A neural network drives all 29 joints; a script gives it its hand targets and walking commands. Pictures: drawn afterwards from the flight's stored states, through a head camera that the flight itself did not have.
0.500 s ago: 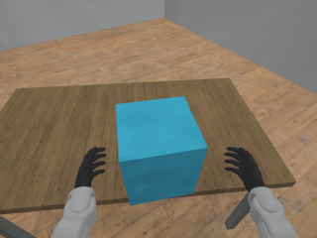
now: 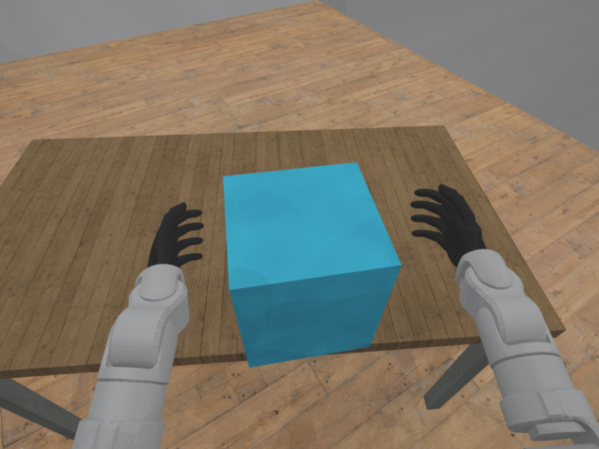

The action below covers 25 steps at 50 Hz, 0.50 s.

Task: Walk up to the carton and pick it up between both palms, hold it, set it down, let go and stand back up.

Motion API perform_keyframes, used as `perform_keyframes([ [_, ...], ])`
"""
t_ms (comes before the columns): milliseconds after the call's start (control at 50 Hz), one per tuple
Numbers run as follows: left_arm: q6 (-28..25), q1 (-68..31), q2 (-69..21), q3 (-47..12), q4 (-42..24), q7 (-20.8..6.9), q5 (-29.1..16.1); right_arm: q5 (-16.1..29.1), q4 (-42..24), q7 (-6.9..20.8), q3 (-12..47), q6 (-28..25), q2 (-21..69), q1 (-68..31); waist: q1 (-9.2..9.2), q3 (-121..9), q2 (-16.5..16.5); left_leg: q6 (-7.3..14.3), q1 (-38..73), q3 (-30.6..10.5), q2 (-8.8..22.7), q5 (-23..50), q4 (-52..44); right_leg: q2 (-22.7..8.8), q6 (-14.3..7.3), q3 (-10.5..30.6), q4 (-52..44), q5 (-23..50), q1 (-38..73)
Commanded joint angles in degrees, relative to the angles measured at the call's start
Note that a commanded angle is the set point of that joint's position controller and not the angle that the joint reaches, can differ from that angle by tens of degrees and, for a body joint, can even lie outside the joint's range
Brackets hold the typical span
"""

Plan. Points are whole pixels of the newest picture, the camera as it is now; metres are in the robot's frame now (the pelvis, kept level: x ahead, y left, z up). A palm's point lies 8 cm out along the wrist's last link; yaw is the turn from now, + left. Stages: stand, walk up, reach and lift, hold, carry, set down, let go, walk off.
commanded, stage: reach and lift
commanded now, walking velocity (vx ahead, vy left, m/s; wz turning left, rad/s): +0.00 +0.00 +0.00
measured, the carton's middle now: (301, 267) +0.41 +0.02 -0.02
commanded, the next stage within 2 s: none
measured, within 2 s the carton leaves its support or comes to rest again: neither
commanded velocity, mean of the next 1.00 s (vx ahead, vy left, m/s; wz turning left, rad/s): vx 0.00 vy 0.00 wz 0.00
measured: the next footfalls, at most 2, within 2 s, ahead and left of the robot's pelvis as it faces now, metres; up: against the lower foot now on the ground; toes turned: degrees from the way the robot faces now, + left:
none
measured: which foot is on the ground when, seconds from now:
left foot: down 0.00-1.00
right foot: down 0.00-1.00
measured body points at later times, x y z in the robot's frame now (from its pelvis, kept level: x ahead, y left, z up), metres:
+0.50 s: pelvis +0.00 +0.00 +0.00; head +0.05 -0.01 +0.45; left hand +0.41 +0.18 +0.12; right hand +0.45 -0.18 +0.14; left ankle +0.02 +0.14 -0.74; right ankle -0.01 -0.11 -0.74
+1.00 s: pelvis -0.01 +0.00 -0.01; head +0.07 -0.01 +0.44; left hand +0.40 +0.19 +0.03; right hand +0.45 -0.20 +0.06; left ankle +0.02 +0.14 -0.74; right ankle -0.01 -0.11 -0.74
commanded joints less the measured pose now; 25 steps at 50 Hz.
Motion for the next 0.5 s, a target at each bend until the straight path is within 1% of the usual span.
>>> perform_keyframes([
  [0, -2.1, -33.5, 8.8, 7.3, -12.2, 0.6, -7.0, 9.1, -4.6, -0.1, -5.1, -2.6, -17.9, -35.6, 5.7, -31.1, -2.5, -0.5, 10.2, 4.6, -0.8, 16.8, -1.3, 3.5, 0.0, -0.2, -2.3, 20.8, -0.7],
  [20, -2.1, -32.7, 9.2, 7.6, -12.1, 0.6, -7.1, 9.2, -4.4, -0.2, -5.1, -2.8, -18.0, -34.6, 5.9, -32.9, -2.1, -0.6, 10.9, 4.8, -0.9, 18.4, -0.9, 3.4, 0.2, -0.2, -2.0, 23.4, 0.4],
  [40, -2.1, -36.6, 9.9, 8.0, -10.6, 0.6, -7.0, 9.1, -2.9, -0.3, -5.1, -2.6, -17.8, -38.0, 5.64, -33.8, -2.1, -0.6, 9.2, 4.9, -1.0, 17.3, -0.7, 3.3, 0.6, -0.3, -1.8, 22.9, -0.4],
  [60, -2.2, -35.3, 9.9, 8.5, -9.8, 0.5, -7.0, 9.7, -3.3, -0.3, -3.8, -2.5, -17.1, -37.6, 6.84, -34.5, -2.5, -0.4, 8.5, 5.1, -1.1, 17.9, -0.6, 3.2, 0.7, 0.1, -1.5, 24.5, 0.7],
  [80, -2.2, -37.5, 10.9, 9.0, -9.4, 0.5, -6.9, 10.0, -3.2, -0.3, -3.8, -2.5, -17.6, -39.8, 6.87, -35.6, -3.2, -0.2, 7.4, 5.2, -1.2, 17.5, -0.5, 3.1, 0.9, 0.2, -1.1, 25.3, 1.5],
  [100, -2.2, -37.6, 10.9, 9.1, -8.4, 0.5, -6.8, 10.1, -2.2, -0.3, -3.7, -2.4, -17.7, -40.2, 6.59, -36.7, -3.4, -0.2, 7.1, 5.3, -1.2, 17.5, -0.6, 3.1, 0.9, 0.1, -0.9, 26.1, 1.9],
  [120, -2.3, -38.6, 11.3, 9.6, -8.7, 0.5, -6.8, 9.9, -2.5, -0.4, -4.1, -2.7, -18.3, -41.1, 6.66, -39.6, -3.3, -0.5, 7.3, 5.2, -1.3, 18.8, 0.0, 3.2, 1.0, -0.1, -0.6, 28.0, 2.4],
  [140, -2.4, -39.6, 11.6, 9.2, -8.6, 0.4, -7.1, 10.7, -2.4, -0.5, -3.8, -2.6, -17.9, -42.2, 6.9, -40.8, -3.5, -0.6, 7.0, 5.2, -1.3, 19.7, 0.4, 3.2, 1.1, 0.0, -0.2, 29.3, 2.5],
  [200, -2.6, -43.6, 12.4, 9.3, -5.0, 0.5, -7.2, 10.5, -0.3, -0.6, -3.4, -2.2, -18.2, -45.8, 6.7, -43.3, -3.4, -0.6, 5.6, 5.2, -1.3, 18.4, 0.7, 3.2, 1.2, -0.1, 0.2, 28.8, 2.2],
  [220, -2.4, -43.5, 12.4, 9.4, -4.1, 0.5, -7.3, 11.0, 0.2, -0.6, -2.6, -2.0, -18.5, -46.2, 7.36, -43.6, -3.5, -0.7, 5.8, 5.3, -1.1, 19.1, 1.0, 3.3, 1.4, -0.3, 0.2, 29.1, 2.1],
  [240, -2.7, -46.7, 13.6, 9.6, -3.1, 0.4, -7.9, 10.8, 0.7, -0.7, -2.8, -1.8, -18.8, -48.8, 7.15, -45.3, -4.5, -0.5, 4.6, 5.4, -1.3, 18.3, 0.9, 3.1, 1.7, -0.2, 0.3, 29.4, 2.2],
  [260, -2.9, -47.2, 13.4, 9.2, -2.3, 0.5, -7.6, 11.2, 1.5, -0.7, -2.9, -1.8, -18.5, -49.2, 6.86, -45.8, -3.8, -0.5, 4.7, 5.1, -1.3, 18.5, 1.2, 3.3, 1.5, -0.4, 0.6, 29.5, 2.2],
  [280, -3.0, -47.5, 13.9, 9.4, -1.2, 0.5, -7.8, 10.9, 1.2, -0.8, -2.8, -1.9, -18.8, -49.9, 7.35, -47.4, -4.3, -0.6, 4.6, 5.0, -1.3, 19.3, 1.5, 3.4, 1.4, -0.1, 0.7, 29.8, 1.9],
  [300, -3.2, -49.2, 14.1, 9.6, -1.8, 0.6, -7.8, 10.8, 2.0, -0.9, -3.2, -1.9, -18.9, -50.7, 6.95, -48.6, -4.1, -0.7, 5.0, 5.2, -1.3, 20.0, 1.9, 3.4, 1.4, -0.6, 0.8, 31.4, 2.8],
  [320, -3.3, -49.8, 15.1, 10.1, -1.6, 0.8, -7.8, 10.9, 1.0, -1.1, -3.0, -2.1, -19.7, -52.2, 7.63, -50.3, -5.2, -0.7, 3.9, 5.4, -1.4, 20.6, 2.1, 3.4, 1.8, -0.5, 1.4, 33.5, 4.1],
  [340, -3.5, -50.5, 14.6, 9.7, -1.6, 0.7, -7.8, 10.8, 1.9, -1.3, -3.0, -2.0, -19.5, -52.3, 7.09, -50.7, -4.7, -1.0, 4.0, 5.4, -1.4, 21.6, 2.4, 3.4, 1.9, -0.5, 1.7, 35.5, 4.5],
  [360, -3.8, -52.0, 15.3, 9.9, 0.0, 0.6, -8.2, 11.2, 2.9, -1.3, -2.7, -1.8, -19.8, -53.2, 7.24, -50.8, -5.3, -0.9, 3.7, 5.2, -1.4, 21.5, 2.5, 3.5, 2.0, -0.5, 1.8, 35.5, 4.4],
  [380, -3.8, -53.2, 15.1, 9.7, 1.2, 0.6, -8.1, 10.9, 4.7, -1.3, -2.5, -1.7, -19.5, -54.5, 7.18, -50.0, -5.1, -1.1, 3.7, 5.3, -1.3, 21.9, 2.7, 3.7, 2.0, -0.8, 1.8, 35.3, 3.4],
  [400, -3.7, -52.5, 15.5, 10.1, 2.1, 0.5, -7.6, 10.7, 5.6, -1.3, -2.4, -1.5, -19.9, -54.1, 7.23, -49.8, -5.3, -1.1, 3.9, 5.4, -1.3, 22.0, 2.7, 3.7, 2.0, -0.6, 1.8, 36.0, 3.9],
  [420, -3.8, -55.7, 15.3, 9.6, 4.8, 0.4, -7.7, 10.9, 8.7, -1.2, -2.3, -1.2, -19.7, -56.9, 6.79, -48.0, -4.7, -1.2, 3.4, 5.2, -1.3, 20.7, 2.7, 3.5, 2.0, -0.8, 1.7, 34.4, 2.9],
  [440, -4.1, -56.0, 15.5, 9.7, 6.6, 0.5, -7.6, 11.0, 10.3, -1.0, -1.8, -1.0, -19.5, -57.4, 7.53, -47.2, -4.8, -0.9, 3.0, 5.0, -1.1, 19.5, 2.3, 3.5, 1.9, -0.7, 1.4, 32.1, 2.1],
  [460, -4.3, -56.5, 15.6, 9.5, 9.1, 0.3, -7.4, 10.5, 12.5, -0.9, -1.8, -0.8, -19.5, -57.4, 6.87, -46.6, -4.9, -0.9, 2.9, 5.0, -1.1, 18.5, 2.2, 3.3, 1.9, -0.9, 1.1, 31.0, 1.9],
  [480, -4.9, -56.7, 15.2, 9.4, 10.6, 0.3, -7.8, 10.5, 13.9, -0.7, -1.9, -1.1, -19.5, -58.0, 7.26, -46.9, -4.7, -1.0, 3.0, 5.0, -1.0, 17.9, 2.2, 3.3, 1.8, -0.8, 1.0, 30.0, 1.2],
])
